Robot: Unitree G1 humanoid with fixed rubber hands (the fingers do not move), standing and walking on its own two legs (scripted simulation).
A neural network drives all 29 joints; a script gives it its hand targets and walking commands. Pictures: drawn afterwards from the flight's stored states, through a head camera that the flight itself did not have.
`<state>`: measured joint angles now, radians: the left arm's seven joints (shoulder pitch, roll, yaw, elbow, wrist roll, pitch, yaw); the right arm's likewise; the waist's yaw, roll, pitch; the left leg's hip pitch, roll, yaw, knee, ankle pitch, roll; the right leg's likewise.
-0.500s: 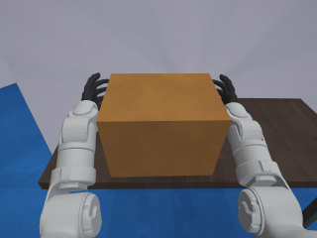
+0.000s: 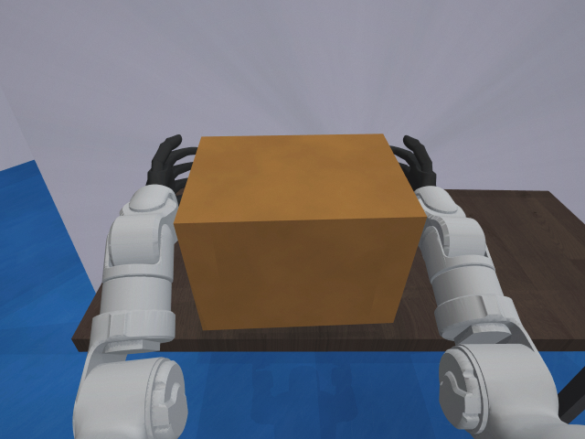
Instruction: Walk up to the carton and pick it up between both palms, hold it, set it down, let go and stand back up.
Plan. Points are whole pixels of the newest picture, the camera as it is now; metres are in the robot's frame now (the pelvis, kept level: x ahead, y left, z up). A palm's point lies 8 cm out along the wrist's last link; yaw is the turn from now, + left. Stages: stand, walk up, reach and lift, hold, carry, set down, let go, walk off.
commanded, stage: hold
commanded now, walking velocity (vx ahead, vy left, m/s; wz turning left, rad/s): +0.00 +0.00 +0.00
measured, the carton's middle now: (296, 228) +0.36 -0.01 +0.18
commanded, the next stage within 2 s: none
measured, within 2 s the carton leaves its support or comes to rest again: neither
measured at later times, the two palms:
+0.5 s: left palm (165, 190) +0.39 +0.16 +0.23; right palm (420, 192) +0.38 -0.18 +0.22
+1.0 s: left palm (165, 193) +0.39 +0.16 +0.22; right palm (419, 193) +0.38 -0.18 +0.22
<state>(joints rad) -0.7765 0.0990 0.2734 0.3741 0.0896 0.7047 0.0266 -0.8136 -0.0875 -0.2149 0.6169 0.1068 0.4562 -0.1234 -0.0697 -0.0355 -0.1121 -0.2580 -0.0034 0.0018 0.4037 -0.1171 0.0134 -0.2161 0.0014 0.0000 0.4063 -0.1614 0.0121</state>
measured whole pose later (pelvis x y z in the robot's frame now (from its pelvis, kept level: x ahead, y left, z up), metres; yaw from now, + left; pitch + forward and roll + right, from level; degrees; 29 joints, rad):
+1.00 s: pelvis +0.00 +0.00 +0.00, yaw +0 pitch -2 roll +0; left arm -0.76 0.09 0.27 0.35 0.10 0.73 0.02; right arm -0.81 -0.09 -0.21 0.59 0.11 0.48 -0.12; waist -0.07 -0.03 -0.11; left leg -0.25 0.00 0.00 0.40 -0.12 0.01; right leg -0.21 0.00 0.00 0.40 -0.16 0.01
